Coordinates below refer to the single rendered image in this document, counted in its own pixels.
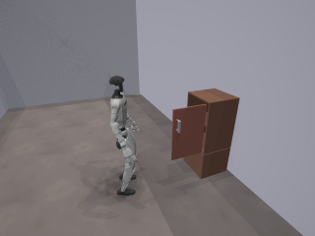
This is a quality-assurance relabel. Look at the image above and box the handle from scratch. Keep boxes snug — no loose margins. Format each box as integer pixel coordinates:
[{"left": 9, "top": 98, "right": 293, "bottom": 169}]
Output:
[{"left": 176, "top": 119, "right": 181, "bottom": 134}]

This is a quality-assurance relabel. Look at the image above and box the robot thigh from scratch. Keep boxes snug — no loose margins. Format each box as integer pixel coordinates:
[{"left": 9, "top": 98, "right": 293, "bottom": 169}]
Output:
[
  {"left": 127, "top": 128, "right": 137, "bottom": 155},
  {"left": 116, "top": 139, "right": 135, "bottom": 170}
]

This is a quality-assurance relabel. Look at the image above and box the left robot forearm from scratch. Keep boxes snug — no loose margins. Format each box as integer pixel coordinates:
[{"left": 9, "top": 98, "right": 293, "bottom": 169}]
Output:
[{"left": 126, "top": 113, "right": 133, "bottom": 124}]

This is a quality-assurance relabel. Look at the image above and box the right robot forearm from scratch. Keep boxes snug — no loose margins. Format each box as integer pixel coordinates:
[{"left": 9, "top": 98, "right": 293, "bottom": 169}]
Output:
[{"left": 111, "top": 123, "right": 128, "bottom": 149}]

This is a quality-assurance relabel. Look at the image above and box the right robot hand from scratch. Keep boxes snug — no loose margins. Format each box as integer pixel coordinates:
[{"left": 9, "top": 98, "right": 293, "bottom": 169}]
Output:
[{"left": 123, "top": 147, "right": 137, "bottom": 165}]

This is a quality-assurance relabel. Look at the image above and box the left robot thigh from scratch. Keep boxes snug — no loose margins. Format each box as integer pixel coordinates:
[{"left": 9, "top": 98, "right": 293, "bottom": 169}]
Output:
[{"left": 127, "top": 128, "right": 137, "bottom": 155}]

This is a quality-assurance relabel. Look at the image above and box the cupboard door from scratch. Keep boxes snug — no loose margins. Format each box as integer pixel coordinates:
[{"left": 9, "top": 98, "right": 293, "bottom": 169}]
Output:
[{"left": 171, "top": 104, "right": 207, "bottom": 160}]

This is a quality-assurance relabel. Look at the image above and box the left robot hand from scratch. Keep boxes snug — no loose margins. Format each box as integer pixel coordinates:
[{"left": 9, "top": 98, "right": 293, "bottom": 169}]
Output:
[{"left": 129, "top": 121, "right": 140, "bottom": 133}]

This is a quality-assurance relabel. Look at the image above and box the right robot thigh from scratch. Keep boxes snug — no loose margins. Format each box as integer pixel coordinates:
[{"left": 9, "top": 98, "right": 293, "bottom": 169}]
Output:
[{"left": 116, "top": 139, "right": 135, "bottom": 170}]

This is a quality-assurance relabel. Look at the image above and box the right robot upper arm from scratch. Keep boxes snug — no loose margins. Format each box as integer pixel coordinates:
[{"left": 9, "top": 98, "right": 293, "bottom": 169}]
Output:
[{"left": 110, "top": 99, "right": 121, "bottom": 128}]

